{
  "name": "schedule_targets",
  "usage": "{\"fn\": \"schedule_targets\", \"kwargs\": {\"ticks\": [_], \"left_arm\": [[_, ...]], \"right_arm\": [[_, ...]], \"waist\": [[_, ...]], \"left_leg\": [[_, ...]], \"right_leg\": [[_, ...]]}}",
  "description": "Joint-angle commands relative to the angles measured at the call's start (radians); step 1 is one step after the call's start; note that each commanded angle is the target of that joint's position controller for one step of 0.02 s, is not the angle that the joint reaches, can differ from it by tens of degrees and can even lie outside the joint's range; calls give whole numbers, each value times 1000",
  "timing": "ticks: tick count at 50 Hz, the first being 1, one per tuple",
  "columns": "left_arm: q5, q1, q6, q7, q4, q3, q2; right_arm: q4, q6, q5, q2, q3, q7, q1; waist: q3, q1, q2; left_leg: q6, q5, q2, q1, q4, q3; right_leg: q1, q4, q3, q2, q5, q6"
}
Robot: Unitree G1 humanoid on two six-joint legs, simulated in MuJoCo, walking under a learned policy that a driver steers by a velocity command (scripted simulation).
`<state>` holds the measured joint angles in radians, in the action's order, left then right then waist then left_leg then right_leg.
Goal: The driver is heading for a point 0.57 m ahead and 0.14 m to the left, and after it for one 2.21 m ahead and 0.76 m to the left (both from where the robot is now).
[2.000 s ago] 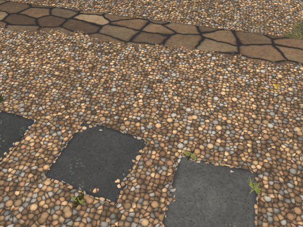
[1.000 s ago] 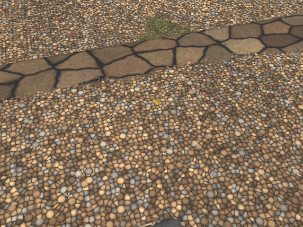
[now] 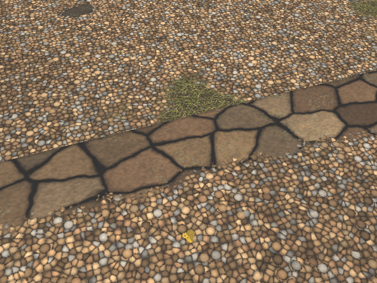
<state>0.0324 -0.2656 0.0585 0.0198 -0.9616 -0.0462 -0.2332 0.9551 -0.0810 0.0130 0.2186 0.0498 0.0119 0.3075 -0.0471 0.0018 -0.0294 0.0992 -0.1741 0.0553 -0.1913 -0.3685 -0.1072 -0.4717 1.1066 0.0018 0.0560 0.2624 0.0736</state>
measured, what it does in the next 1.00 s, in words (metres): walks ahead, turning left: right foot, then left foot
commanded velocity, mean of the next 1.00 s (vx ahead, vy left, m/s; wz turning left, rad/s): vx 0.50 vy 0.00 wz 0.33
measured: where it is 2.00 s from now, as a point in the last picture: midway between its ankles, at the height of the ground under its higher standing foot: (124, 165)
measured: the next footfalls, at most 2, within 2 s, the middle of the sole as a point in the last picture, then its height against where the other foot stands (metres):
right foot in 0.36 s outside the picture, level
left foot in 0.90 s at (156, 253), level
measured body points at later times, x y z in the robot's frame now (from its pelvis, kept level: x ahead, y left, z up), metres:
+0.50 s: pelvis +0.27 -0.04 -0.01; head +0.30 -0.05 +0.44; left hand +0.36 +0.22 -0.13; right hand +0.28 -0.29 -0.16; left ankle +0.16 +0.07 -0.66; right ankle +0.33 -0.11 -0.74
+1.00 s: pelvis +0.52 +0.05 -0.02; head +0.55 +0.07 +0.43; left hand +0.43 +0.29 -0.17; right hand +0.74 -0.14 -0.14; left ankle +0.56 +0.11 -0.74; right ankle +0.41 -0.12 -0.64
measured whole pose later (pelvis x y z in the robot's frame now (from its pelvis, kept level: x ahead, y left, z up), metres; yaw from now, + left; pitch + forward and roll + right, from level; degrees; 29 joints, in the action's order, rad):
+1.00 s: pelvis +0.52 +0.05 -0.02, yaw +24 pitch +0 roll +0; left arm 0.01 -0.32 0.07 0.00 -0.95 -0.05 -0.22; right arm 0.86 -0.02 0.03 0.24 0.08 0.02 0.12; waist -0.08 0.02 -0.01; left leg 0.15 -0.22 0.09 -0.38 -0.59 -0.11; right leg -0.27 1.22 -0.09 0.07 0.40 0.00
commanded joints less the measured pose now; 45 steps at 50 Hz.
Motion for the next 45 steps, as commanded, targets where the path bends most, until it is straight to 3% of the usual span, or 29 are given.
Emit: {"fn": "schedule_targets", "kwargs": {"ticks": [1, 7, 13, 15, 16, 17, 18, 19, 20, 21, 22, 23, 24, 26, 28, 30, 33, 36, 40, 43, 44, 45], "left_arm": [[6, -41, -16, 11, 27, -5, -27], [-6, 205, -15, 14, 100, 8, -14], [-9, 339, -4, 9, 151, 10, -29], [-11, 301, 9, 5, 150, 4, -42], [-12, 228, 16, -1, 129, -4, -54], [-10, 88, 27, -10, 84, -15, -72], [9, -86, 39, -23, 35, -35, -122], [39, -216, 44, -35, 32, -61, -229], [14, -179, 25, -25, 36, -66, -233], [-5, -69, 17, -20, 59, -49, -160], [-12, 10, 22, -18, 71, -32, -93], [-10, 43, 29, -19, 70, -24, -60], [-13, 40, 36, -25, 56, -17, -40], [-16, 0, 53, -31, 35, -14, -30], [-22, -31, 67, -32, 21, -19, -49], [-17, -59, 70, -33, 12, -20, -56], [-15, -93, 70, -34, -1, -16, -52], [-15, -130, 69, -40, -12, -18, -73], [-10, -191, 50, -51, -35, -24, -96], [-6, -175, 29, -59, -32, -36, -136], [-5, -169, 18, -57, -28, -41, -153], [-9, -156, 9, -52, -17, -44, -162]], "right_arm": [[-6, -27, -7, 96, 14, -4, 68], [37, -24, -6, 84, 3, -8, 166], [84, -15, 7, 92, 1, -25, 247], [83, -10, 13, 110, 6, -31, 214], [78, -10, 14, 121, 9, -31, 188], [75, -8, 11, 128, 11, -28, 164], [61, -10, 1, 112, 5, -23, 152], [21, -11, -35, 26, -16, -15, 206], [34, -3, -37, 51, 0, -22, 262], [29, 7, -16, 104, 17, -26, 187], [16, 7, -9, 80, 15, -19, 120], [13, 13, -5, 54, 14, -13, 99], [8, 26, 11, 49, 18, -6, 94], [6, 52, 19, 22, 19, 8, 103], [-20, 65, 19, 15, 20, 17, 49], [-48, 73, 18, 19, 21, 23, -23], [-94, 71, 15, 18, 14, 32, -139], [-135, 68, 17, 8, 2, 42, -246], [-176, 65, 23, 26, 2, 49, -324], [-163, 66, 27, 54, 17, 40, -246], [-139, 63, 26, 71, 28, 36, -159], [-97, 53, 31, 97, 45, 27, -23]], "waist": [[-5, 27, 84], [-56, -27, 86], [-79, -58, 92], [-62, -26, 94], [-28, 9, 99], [43, 68, 82], [153, 132, 44], [313, 134, -118], [376, 99, -188], [222, 60, -58], [102, 43, -9], [42, 18, -7], [14, -4, -32], [15, -26, -38], [1, -35, -33], [-17, -29, -31], [-47, -13, -28], [-59, 13, -32], [-69, 30, -35], [-7, -17, -71], [44, -52, -73], [121, -112, -43]], "left_leg": [[103, 198, -260, 45, 238, 226], [86, 310, -224, 113, 254, 151], [101, 457, -276, 273, 186, 171], [93, 595, -285, 301, 111, 183], [80, 714, -276, 289, 34, 180], [63, 763, -244, 253, -117, 162], [44, 600, -196, 100, -333, 138], [2, 136, -78, -201, -683, 70], [3, -343, 13, -365, -887, 113], [13, -264, -65, -415, -926, 164], [10, -184, -101, -413, -891, 164], [7, -141, -130, -383, -844, 161], [-1, -123, -148, -355, -813, 160], [-14, -92, -151, -334, -806, 145], [-23, -32, -163, -394, -785, 134], [-33, 41, -173, -460, -742, 124], [-43, 143, -166, -491, -580, 94], [-33, 198, -147, -451, -407, 35], [13, 104, -117, -437, -299, -20], [72, -53, -26, -292, -269, -74], [96, -93, 13, -200, -244, -81], [126, -66, 42, -17, -163, -65]], "right_leg": [[-111, -31, -3, 48, -85, -23], [-183, -331, -56, 39, -258, -53], [-166, -501, -69, -1, -220, -17], [-93, -546, -67, -27, -143, 5], [16, -574, -75, -57, -105, 19], [193, -637, -90, -86, -124, 37], [464, -652, -12, -8, -137, 71], [761, -697, 365, 291, 10, 144], [787, -818, 649, 407, 33, 208], [647, -839, 519, 361, 99, 177], [497, -884, 383, 319, 75, 151], [400, -921, 277, 273, 16, 111], [338, -937, 195, 239, -53, 87], [306, -953, 99, 217, -156, 74], [317, -971, 25, 210, -217, 73], [334, -981, -36, 200, -252, 71], [354, -982, -117, 177, -314, 66], [398, -972, -176, 185, -389, 61], [539, -905, -228, 223, -542, 57], [597, -701, -276, 231, -951, 43], [596, -556, -281, 230, -1010, 41], [521, -340, -296, 218, -921, 22]]}}
Keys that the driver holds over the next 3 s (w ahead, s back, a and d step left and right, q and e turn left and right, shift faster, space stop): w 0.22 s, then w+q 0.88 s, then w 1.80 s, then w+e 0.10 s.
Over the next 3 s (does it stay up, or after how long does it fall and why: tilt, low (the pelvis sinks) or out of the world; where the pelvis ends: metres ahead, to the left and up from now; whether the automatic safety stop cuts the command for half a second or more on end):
stays up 1.44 0.57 0.00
